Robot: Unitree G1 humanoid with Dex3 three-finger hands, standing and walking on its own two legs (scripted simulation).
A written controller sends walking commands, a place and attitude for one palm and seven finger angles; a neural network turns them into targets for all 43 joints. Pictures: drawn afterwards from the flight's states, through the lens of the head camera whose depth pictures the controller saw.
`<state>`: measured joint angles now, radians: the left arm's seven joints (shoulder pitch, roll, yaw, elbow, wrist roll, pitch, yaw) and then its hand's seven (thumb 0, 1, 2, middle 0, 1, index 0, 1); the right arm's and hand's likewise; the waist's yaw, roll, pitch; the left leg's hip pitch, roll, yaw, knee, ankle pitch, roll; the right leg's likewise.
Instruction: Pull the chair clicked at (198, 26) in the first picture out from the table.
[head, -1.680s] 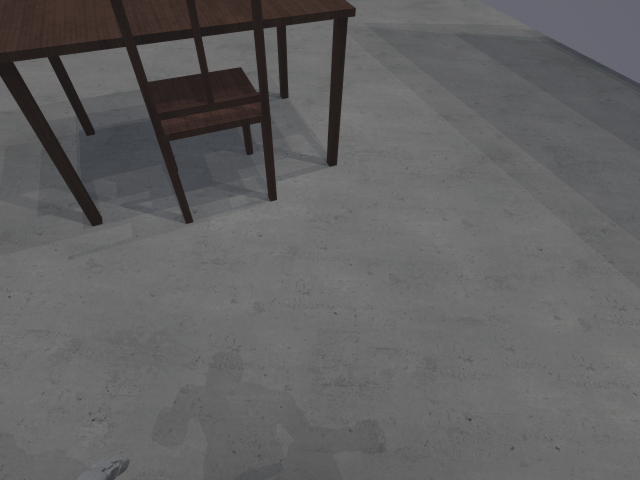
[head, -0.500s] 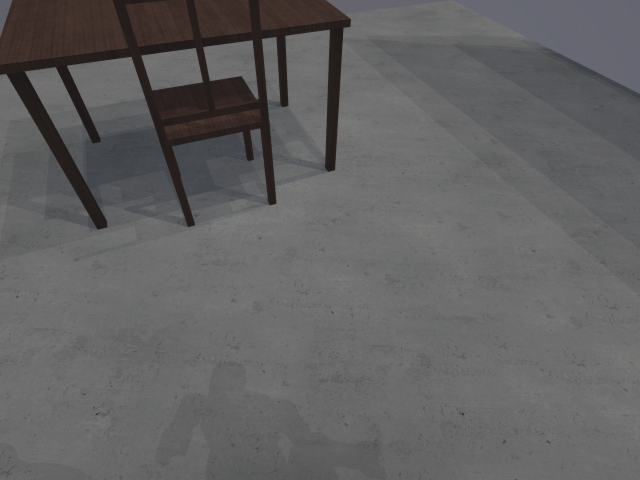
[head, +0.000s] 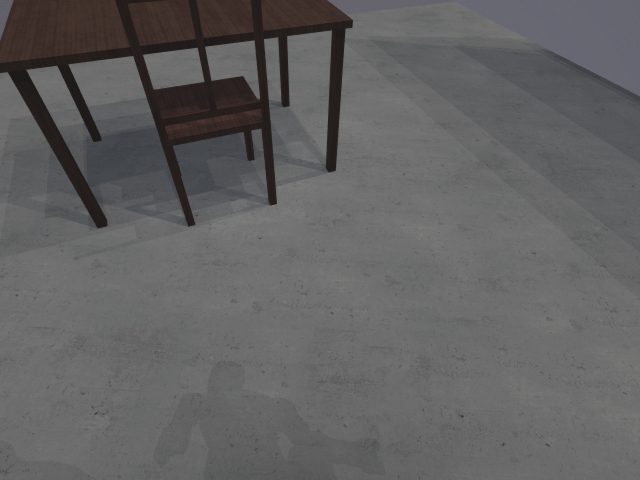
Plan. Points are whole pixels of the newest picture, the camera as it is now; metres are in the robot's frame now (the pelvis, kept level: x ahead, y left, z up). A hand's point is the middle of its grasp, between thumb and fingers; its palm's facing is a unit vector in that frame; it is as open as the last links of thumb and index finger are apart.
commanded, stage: look at it before walking up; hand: left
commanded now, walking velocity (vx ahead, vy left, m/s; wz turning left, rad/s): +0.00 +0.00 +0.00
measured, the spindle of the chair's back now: (203, 58) +1.32 +0.47 -0.07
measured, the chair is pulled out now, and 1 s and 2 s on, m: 0.00 0.00 0.00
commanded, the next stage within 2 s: walk to a spot facing it in 0.16 s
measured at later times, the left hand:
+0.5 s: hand out of the picture +0.04 +0.23 -0.18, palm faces +0.06 -0.97 -0.22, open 7.4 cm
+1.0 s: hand (178, 398) +0.27 +0.26 -0.19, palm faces +0.09 -0.99 -0.12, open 7.4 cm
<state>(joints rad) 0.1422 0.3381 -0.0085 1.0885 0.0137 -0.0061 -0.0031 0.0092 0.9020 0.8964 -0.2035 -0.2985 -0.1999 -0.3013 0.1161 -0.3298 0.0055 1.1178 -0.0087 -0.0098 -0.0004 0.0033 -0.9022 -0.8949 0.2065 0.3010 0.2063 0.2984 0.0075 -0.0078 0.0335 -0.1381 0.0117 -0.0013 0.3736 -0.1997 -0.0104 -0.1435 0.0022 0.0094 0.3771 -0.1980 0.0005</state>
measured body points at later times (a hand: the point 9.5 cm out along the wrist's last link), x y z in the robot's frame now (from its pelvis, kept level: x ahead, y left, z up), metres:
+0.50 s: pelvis +0.03 +0.02 -0.01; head +0.02 +0.03 +0.44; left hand +0.04 +0.28 -0.16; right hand +0.07 -0.25 -0.15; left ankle +0.01 +0.12 -0.73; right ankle +0.01 -0.12 -0.75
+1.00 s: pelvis +0.21 +0.08 -0.01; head +0.24 +0.11 +0.44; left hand +0.27 +0.31 -0.17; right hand +0.09 -0.11 -0.15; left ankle +0.05 +0.13 -0.75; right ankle +0.37 -0.04 -0.70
